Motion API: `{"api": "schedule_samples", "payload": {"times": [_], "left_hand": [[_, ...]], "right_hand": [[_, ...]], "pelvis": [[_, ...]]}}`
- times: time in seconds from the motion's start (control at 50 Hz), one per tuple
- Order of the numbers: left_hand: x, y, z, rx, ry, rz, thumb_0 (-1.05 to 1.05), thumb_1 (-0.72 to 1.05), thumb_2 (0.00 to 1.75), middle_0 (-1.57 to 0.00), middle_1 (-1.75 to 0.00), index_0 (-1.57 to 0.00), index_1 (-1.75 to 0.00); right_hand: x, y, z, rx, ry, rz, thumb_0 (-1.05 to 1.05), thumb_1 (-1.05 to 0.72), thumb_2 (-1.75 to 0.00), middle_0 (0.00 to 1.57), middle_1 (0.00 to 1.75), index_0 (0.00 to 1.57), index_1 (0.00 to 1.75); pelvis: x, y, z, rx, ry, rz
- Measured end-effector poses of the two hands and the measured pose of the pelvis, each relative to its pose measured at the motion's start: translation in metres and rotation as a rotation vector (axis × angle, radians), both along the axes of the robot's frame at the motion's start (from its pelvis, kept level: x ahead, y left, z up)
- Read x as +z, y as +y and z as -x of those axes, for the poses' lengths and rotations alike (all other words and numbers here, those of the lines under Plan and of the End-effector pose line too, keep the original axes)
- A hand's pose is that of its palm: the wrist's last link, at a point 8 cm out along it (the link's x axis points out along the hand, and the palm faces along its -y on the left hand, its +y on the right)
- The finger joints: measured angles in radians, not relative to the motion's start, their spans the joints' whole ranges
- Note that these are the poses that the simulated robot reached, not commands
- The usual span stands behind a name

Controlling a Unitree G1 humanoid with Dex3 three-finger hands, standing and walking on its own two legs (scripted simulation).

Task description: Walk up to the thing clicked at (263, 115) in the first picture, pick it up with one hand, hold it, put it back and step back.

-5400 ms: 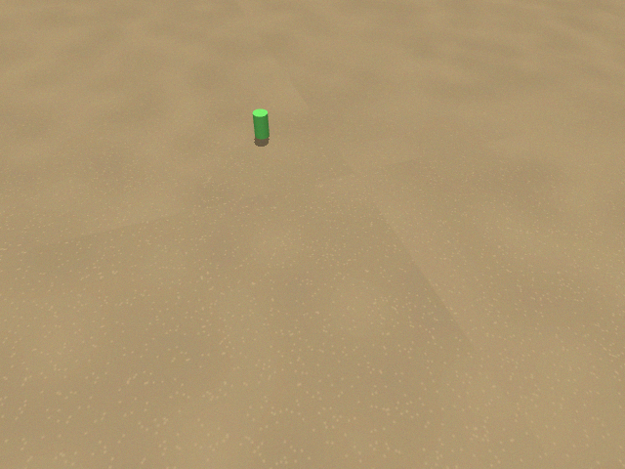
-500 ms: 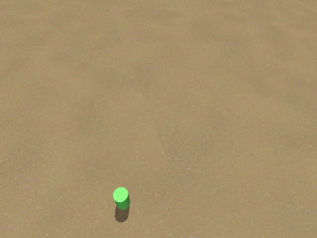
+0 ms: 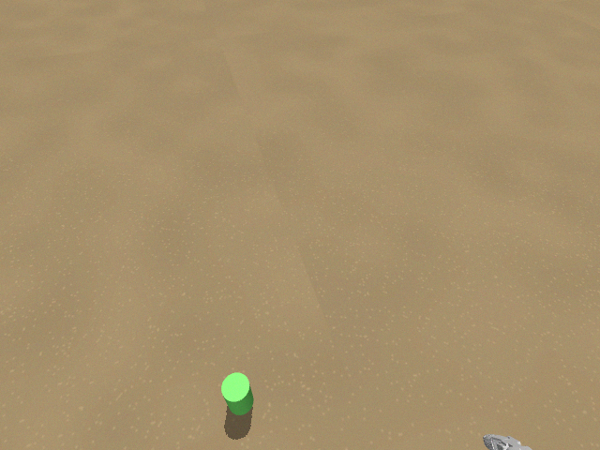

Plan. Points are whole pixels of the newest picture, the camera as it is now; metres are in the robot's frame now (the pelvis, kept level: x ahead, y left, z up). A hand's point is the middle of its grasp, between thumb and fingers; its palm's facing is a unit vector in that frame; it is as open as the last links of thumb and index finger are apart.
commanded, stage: walk up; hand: left
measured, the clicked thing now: (238, 394) +0.40 +0.20 -0.71
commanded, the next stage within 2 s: stand in 0.74 s
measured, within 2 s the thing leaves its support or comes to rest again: neither
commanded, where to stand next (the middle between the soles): +0.05 -0.01 m, yaw +0 degrees
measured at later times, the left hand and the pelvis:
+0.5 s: hand out of the picture +0.09 +0.24 -0.16, palm faces -0.03 -0.94 -0.33, open 7.4 cm; pelvis +0.01 -0.01 +0.00, yaw +0 degrees
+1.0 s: hand out of the picture +0.09 +0.24 -0.15, palm faces -0.03 -0.94 -0.34, open 7.4 cm; pelvis +0.01 -0.01 +0.00, yaw +0 degrees
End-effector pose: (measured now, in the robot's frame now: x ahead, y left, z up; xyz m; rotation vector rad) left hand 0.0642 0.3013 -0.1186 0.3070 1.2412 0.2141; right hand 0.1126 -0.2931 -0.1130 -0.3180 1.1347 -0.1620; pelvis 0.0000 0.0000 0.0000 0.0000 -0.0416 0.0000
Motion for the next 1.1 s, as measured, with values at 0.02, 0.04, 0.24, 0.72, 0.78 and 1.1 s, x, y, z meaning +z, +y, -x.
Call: {"api": "schedule_samples", "payload": {"times": [0.02,0.04,0.24,0.72,0.78,1.1], "left_hand": [[0.001,0.000,-0.001,0.000,-0.001,-0.001,0.01,0.90,0.89,-0.20,-0.30,-0.20,-0.30],[0.001,-0.001,-0.002,-0.001,-0.002,-0.002,0.01,0.90,0.89,-0.20,-0.30,-0.20,-0.30],[0.002,-0.009,-0.012,-0.015,0.005,0.003,0.01,0.90,0.89,-0.20,-0.30,-0.20,-0.30],[0.001,-0.017,-0.032,-0.037,-0.025,0.016,0.01,0.90,0.89,-0.20,-0.30,-0.20,-0.30],[0.002,-0.016,-0.031,-0.037,-0.023,0.013,0.01,0.90,0.89,-0.20,-0.30,-0.20,-0.30],[0.002,-0.017,-0.016,-0.032,0.000,0.002,0.01,0.90,0.89,-0.20,-0.30,-0.20,-0.30]], "right_hand": [[-0.001,-0.001,0.001,-0.002,0.006,0.000,0.01,-0.90,-0.90,0.21,0.30,0.21,0.30],[-0.001,-0.002,0.003,-0.005,0.013,-0.001,0.01,-0.90,-0.90,0.21,0.30,0.21,0.30],[-0.006,-0.010,0.030,-0.043,0.088,0.001,0.01,-0.90,-0.90,0.20,0.30,0.21,0.30],[-0.006,-0.013,0.041,-0.070,0.097,0.007,0.01,-0.90,-0.90,0.20,0.30,0.21,0.30],[-0.006,-0.013,0.039,-0.066,0.091,0.006,0.01,-0.90,-0.90,0.20,0.30,0.21,0.30],[-0.005,-0.016,0.033,-0.050,0.083,0.002,0.01,-0.90,-0.90,0.20,0.30,0.21,0.30]], "pelvis": [[0.000,0.000,0.000,0.000,0.001,-0.001],[0.001,-0.001,-0.001,0.000,0.001,-0.001],[0.002,-0.005,-0.005,0.000,0.005,-0.002],[0.002,-0.007,-0.009,-0.009,0.004,-0.002],[0.002,-0.008,-0.010,-0.009,0.004,-0.002],[0.003,-0.012,-0.008,-0.005,0.007,-0.003]]}}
